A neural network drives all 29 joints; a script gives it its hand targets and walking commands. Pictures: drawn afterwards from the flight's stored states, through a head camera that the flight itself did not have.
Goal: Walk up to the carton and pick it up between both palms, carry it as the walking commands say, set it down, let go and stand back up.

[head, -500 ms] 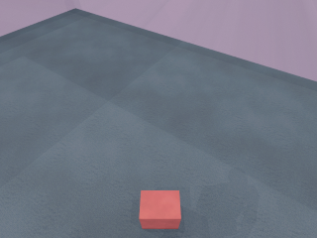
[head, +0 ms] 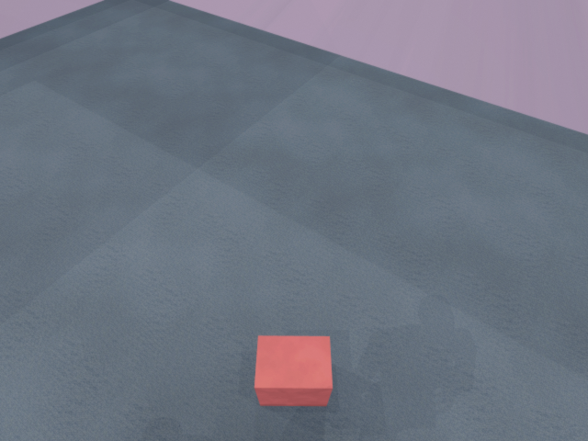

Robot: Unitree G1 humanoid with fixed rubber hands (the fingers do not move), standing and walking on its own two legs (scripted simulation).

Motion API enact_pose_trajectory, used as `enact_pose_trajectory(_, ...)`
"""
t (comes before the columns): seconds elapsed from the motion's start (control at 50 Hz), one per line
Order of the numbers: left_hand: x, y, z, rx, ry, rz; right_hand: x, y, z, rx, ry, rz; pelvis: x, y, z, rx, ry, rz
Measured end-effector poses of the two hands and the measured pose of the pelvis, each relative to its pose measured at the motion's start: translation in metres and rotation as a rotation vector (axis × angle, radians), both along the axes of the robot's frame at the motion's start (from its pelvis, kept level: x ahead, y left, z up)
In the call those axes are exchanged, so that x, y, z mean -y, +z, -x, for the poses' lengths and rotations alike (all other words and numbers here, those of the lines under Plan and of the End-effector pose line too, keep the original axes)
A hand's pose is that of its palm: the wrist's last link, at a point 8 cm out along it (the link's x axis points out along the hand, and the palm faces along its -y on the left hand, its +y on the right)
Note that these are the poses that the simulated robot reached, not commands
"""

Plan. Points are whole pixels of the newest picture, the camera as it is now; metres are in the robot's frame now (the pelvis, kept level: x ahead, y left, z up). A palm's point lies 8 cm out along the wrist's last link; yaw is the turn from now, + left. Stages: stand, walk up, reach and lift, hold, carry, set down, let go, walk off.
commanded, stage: reach and lift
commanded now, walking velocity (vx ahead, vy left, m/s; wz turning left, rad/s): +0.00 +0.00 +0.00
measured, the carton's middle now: (293, 372) +0.39 +0.02 -0.65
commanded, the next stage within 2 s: none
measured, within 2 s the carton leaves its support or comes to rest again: neither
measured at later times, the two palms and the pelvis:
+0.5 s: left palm out of the picture +0.14 +0.23 -0.16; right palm out of the picture +0.15 -0.20 -0.16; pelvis -0.06 +0.03 -0.05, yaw -2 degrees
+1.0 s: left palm (186, 357) +0.29 +0.21 -0.19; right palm (403, 353) +0.29 -0.19 -0.19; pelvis -0.11 +0.04 -0.09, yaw -2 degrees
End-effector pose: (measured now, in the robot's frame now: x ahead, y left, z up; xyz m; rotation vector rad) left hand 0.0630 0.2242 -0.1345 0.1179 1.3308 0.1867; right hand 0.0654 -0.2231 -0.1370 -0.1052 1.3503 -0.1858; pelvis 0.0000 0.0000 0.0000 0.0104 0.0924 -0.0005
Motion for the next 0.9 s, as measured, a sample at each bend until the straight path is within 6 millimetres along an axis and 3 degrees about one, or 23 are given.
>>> enact_pose_trajectory(0.08,-0.01,0.01,-0.087,0.088,-0.051,-0.005,0.014,0.016,-0.078,0.051,0.075,0.059,-0.001,-0.01,0.013,-0.072,-0.005,-0.006)
enact_pose_trajectory(0.14,-0.008,0.019,-0.114,0.095,-0.074,0.009,0.013,0.029,-0.109,0.063,0.088,0.061,-0.004,-0.011,0.015,-0.12,-0.005,-0.004)
enact_pose_trajectory(0.2,0.0,0.02,-0.109,0.09,-0.084,0.04,0.003,0.029,-0.108,0.06,0.097,0.032,-0.009,-0.007,0.011,-0.143,-0.004,-0.003)
enact_pose_trajectory(0.32,0.007,-0.001,-0.061,0.029,-0.043,0.076,-0.02,0.002,-0.073,0.039,0.117,-0.034,-0.021,-0.014,0.016,-0.196,-0.018,0.006)
enact_pose_trajectory(0.4,0.003,-0.017,-0.058,0.098,-0.024,0.068,-0.024,-0.016,-0.07,0.115,0.105,-0.044,-0.028,-0.03,0.034,-0.25,-0.028,0.009)
enact_pose_trajectory(0.5,-0.003,-0.024,-0.082,0.215,-0.046,0.048,-0.019,-0.024,-0.086,0.202,0.11,-0.023,-0.034,-0.047,0.064,-0.244,-0.034,0.007)
enact_pose_trajectory(0.64,-0.005,-0.025,-0.113,0.271,-0.044,0.053,-0.017,-0.016,-0.124,0.283,0.121,-0.014,-0.04,-0.063,0.096,-0.177,-0.036,-0.003)
enact_pose_trajectory(0.78,-0.003,-0.032,-0.157,0.331,-0.042,0.045,-0.031,-0.027,-0.163,0.33,0.109,-0.029,-0.042,-0.077,0.117,-0.195,-0.024,0.005)
enact_pose_trajectory(0.9,0.007,-0.042,-0.197,0.392,-0.042,0.044,-0.036,-0.041,-0.197,0.385,0.1,-0.031,-0.041,-0.084,0.121,-0.272,-0.028,0.011)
